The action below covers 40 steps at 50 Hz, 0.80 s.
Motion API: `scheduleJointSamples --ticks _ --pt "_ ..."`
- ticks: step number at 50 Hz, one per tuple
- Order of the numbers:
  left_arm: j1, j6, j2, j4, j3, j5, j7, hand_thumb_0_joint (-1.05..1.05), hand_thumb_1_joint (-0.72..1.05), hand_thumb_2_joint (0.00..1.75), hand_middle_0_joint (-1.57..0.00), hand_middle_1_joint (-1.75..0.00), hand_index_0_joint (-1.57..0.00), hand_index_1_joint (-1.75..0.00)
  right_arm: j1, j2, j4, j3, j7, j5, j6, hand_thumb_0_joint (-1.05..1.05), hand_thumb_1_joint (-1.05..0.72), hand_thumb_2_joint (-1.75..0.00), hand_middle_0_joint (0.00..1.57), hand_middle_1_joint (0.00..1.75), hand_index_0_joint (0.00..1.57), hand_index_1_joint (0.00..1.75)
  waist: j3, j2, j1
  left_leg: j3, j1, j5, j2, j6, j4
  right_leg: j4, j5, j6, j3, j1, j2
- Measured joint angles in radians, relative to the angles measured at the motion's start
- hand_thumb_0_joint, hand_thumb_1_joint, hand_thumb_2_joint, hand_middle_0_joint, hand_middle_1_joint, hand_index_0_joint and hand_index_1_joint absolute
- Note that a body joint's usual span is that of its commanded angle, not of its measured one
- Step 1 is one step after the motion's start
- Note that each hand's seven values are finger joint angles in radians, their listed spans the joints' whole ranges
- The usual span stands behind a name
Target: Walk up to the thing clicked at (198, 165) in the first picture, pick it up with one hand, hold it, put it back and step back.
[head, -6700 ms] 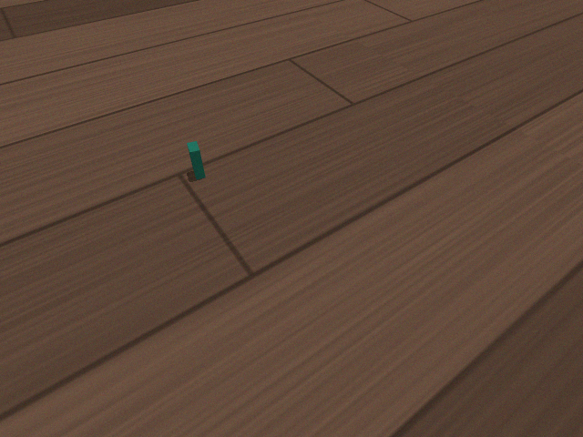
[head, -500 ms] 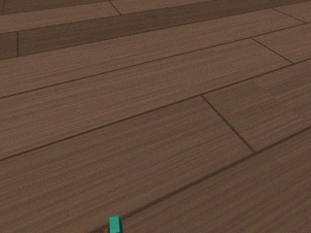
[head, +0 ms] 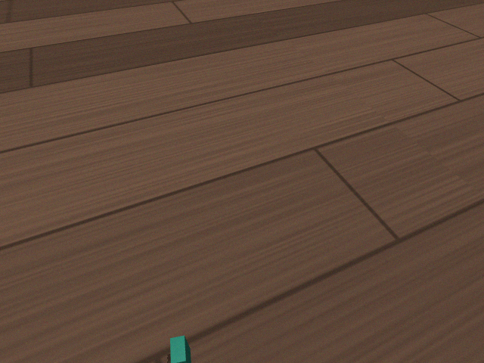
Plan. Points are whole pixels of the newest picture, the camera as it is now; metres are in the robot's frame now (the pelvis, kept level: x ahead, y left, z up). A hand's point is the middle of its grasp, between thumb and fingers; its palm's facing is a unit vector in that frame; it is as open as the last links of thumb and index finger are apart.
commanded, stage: stand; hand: left
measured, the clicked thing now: (181, 355) +0.30 +0.20 -0.70
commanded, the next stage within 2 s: go down in 1.02 s
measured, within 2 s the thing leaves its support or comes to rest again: neither
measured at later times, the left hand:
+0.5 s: hand out of the picture +0.08 +0.25 -0.16, palm faces -0.04 -0.94 -0.35, open 7.4 cm
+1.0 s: hand out of the picture +0.08 +0.25 -0.16, palm faces -0.04 -0.94 -0.35, open 7.4 cm
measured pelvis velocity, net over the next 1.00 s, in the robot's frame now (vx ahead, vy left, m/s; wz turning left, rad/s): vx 0.01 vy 0.00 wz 0.00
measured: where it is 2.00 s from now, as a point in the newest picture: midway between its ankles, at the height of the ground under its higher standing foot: outside the picture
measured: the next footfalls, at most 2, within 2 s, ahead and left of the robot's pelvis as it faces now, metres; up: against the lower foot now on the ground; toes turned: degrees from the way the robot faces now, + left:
none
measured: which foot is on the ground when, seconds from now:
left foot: down 0.00-1.00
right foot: down 0.00-1.00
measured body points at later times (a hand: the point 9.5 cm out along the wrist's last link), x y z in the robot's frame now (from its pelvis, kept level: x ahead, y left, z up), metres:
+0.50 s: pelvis +0.00 +0.00 +0.00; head +0.01 +0.00 +0.45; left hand +0.08 +0.30 -0.13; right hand +0.08 -0.30 -0.13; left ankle +0.00 +0.12 -0.75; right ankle +0.00 -0.13 -0.75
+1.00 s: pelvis +0.01 +0.00 +0.00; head +0.02 +0.00 +0.45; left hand +0.08 +0.30 -0.13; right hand +0.09 -0.30 -0.13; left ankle +0.00 +0.12 -0.75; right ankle +0.00 -0.13 -0.75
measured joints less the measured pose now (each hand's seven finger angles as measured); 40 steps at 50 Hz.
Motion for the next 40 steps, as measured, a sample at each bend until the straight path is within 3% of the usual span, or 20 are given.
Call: scheduleJointSamples --ticks 40 --pt "0.002 0.004 -0.001 -0.006 0.003 0.000 -0.001 0.01 0.90 0.90 -0.20 -0.30 -0.20 -0.30 0.006 -0.003 -0.013 0.005 -0.004 0.000 -0.002 0.00 -0.90 -0.90 0.20 0.29 0.20 0.30 0.002 0.001 0.004 0.001 0.007 -0.011 0.000 -0.001 0.000 0.007 -0.014 0.000 0.002 0.003 -0.001"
